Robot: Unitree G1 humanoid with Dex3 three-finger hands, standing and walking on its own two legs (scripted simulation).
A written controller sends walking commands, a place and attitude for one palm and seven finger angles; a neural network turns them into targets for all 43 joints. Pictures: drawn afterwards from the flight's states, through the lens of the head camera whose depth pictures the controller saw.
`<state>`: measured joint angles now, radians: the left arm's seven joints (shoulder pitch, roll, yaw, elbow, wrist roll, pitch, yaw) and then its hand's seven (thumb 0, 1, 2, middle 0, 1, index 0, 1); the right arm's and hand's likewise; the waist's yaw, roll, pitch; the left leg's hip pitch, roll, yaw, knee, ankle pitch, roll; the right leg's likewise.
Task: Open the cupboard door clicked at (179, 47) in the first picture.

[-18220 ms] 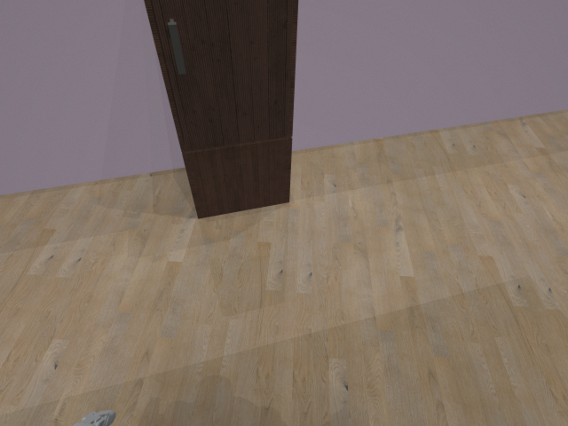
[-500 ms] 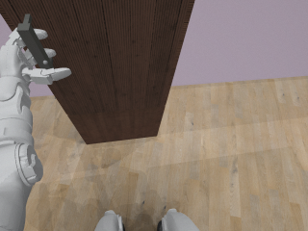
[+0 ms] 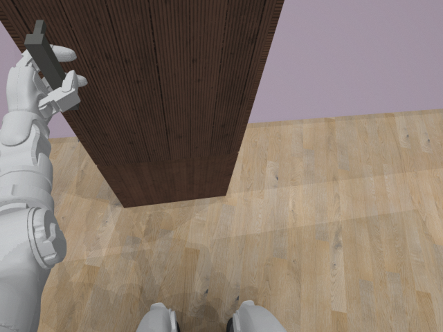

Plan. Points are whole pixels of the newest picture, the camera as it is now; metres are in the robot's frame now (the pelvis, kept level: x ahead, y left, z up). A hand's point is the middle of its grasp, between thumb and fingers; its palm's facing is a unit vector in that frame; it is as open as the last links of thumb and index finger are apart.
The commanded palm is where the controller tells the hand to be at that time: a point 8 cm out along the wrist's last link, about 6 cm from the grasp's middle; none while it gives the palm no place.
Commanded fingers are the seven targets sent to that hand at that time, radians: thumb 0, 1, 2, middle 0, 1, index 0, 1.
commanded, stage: pull the door open along its arc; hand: left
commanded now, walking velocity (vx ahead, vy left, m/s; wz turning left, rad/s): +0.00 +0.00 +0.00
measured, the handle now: (57, 68) +0.56 +0.24 +0.10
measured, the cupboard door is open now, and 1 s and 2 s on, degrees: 0 44 43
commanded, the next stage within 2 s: open thumb and fingers to let go in 0.92 s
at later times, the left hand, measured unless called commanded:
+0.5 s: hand (84, 143) +0.41 +0.18 +0.09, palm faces +0.07 -1.00 +0.03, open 5.9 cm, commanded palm +0.35 +0.22 +0.10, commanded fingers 0.00 0.90 0.90 -0.40 -1.35 -0.40 -1.35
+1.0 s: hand (173, 221) +0.28 +0.05 +0.10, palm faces +0.42 -0.91 +0.02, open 6.0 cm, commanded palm +0.24 +0.09 +0.10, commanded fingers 0.00 0.90 0.90 -0.40 -1.35 -0.40 -1.35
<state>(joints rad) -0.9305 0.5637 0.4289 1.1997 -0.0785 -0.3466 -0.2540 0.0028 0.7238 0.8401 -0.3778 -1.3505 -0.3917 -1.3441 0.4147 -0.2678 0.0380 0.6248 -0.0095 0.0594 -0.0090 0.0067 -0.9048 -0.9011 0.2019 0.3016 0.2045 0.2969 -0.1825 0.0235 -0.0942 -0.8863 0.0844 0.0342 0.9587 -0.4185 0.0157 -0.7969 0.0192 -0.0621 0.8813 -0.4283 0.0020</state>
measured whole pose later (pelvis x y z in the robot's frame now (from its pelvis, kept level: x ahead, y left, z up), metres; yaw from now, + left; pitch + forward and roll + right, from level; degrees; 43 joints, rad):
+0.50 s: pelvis +0.01 -0.01 +0.02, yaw +0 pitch +13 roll -2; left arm -0.37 0.28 0.28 0.62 -0.22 -0.30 -0.15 0.02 0.70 0.74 -0.37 -1.35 -0.36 -1.35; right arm 0.38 -0.25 0.00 0.57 0.03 0.05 0.02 0.01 -0.91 -0.90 0.20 0.30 0.20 0.30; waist -0.08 0.04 -0.14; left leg -0.68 0.08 0.07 0.86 -0.41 0.01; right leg -0.61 0.02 -0.03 0.80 -0.42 0.00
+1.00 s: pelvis +0.01 -0.05 +0.03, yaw +3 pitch +3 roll +1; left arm 0.21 -0.10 -0.18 0.01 0.04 -0.12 0.51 0.02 0.67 0.72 -0.36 -1.33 -0.40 -1.35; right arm 0.19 -0.17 0.03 0.52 -0.06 0.07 0.00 0.01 -0.90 -0.90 0.20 0.30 0.20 0.30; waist -0.02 0.03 -0.09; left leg -0.44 0.07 0.01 0.75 -0.36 -0.04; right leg -0.39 0.01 -0.09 0.76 -0.44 -0.06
